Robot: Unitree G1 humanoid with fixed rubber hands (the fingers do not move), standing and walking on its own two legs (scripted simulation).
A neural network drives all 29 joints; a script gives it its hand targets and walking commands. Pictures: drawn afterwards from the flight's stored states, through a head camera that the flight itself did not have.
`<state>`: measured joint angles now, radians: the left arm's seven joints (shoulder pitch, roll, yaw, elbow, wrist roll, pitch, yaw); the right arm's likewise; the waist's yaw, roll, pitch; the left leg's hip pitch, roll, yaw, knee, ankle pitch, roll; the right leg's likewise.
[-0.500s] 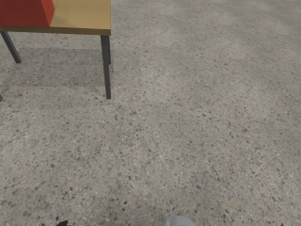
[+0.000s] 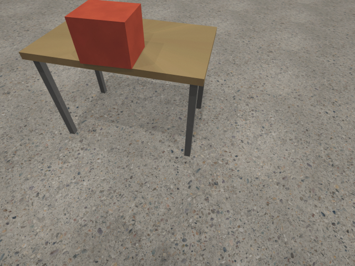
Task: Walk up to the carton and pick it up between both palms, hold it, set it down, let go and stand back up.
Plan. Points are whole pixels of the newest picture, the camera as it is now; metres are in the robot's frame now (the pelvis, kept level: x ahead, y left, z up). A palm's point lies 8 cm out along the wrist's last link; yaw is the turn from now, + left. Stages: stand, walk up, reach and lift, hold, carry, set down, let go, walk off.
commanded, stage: walk up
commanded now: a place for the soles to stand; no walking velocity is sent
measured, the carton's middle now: (110, 33) +1.13 +0.35 +0.01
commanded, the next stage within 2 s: none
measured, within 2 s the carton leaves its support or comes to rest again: neither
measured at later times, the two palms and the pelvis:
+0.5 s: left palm (55, 235) +0.23 +0.33 -0.15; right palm (232, 198) +0.34 -0.15 -0.12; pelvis +0.26 +0.09 -0.01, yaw +12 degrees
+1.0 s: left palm (86, 147) +0.52 +0.33 -0.13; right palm (223, 161) +0.50 -0.16 -0.16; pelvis +0.49 +0.08 -0.02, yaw +15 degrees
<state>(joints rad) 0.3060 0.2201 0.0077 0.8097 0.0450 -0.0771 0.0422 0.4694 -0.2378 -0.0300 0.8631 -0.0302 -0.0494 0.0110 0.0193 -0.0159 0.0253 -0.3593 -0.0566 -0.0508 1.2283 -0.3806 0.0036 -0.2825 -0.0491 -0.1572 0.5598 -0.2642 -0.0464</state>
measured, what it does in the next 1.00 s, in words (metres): walks ahead: left foot, then right foot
